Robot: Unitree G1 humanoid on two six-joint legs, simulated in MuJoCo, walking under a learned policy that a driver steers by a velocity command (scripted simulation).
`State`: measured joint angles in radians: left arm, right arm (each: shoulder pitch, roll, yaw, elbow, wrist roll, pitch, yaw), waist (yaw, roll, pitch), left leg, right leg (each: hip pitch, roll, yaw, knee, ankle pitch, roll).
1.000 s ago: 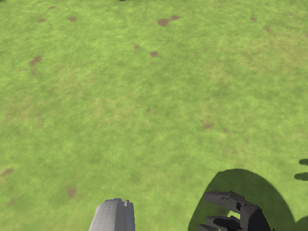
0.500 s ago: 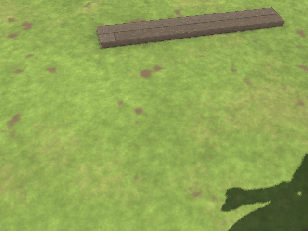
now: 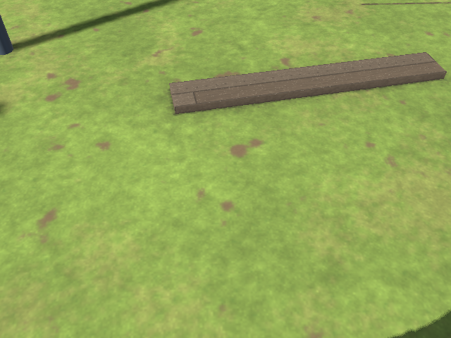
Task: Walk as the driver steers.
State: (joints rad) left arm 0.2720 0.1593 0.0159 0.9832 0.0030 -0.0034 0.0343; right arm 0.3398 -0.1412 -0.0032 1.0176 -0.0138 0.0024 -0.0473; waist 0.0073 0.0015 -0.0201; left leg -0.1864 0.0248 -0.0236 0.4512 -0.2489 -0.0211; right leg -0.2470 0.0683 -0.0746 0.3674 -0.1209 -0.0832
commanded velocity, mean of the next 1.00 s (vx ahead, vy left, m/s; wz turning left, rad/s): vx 0.00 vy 0.00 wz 0.00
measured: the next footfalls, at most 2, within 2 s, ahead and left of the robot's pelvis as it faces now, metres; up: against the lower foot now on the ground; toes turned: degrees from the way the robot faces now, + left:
right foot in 1.76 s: +0.22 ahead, -0.09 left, +0.00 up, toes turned -5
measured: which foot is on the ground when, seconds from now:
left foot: down 0.00-1.00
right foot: down 0.00-1.00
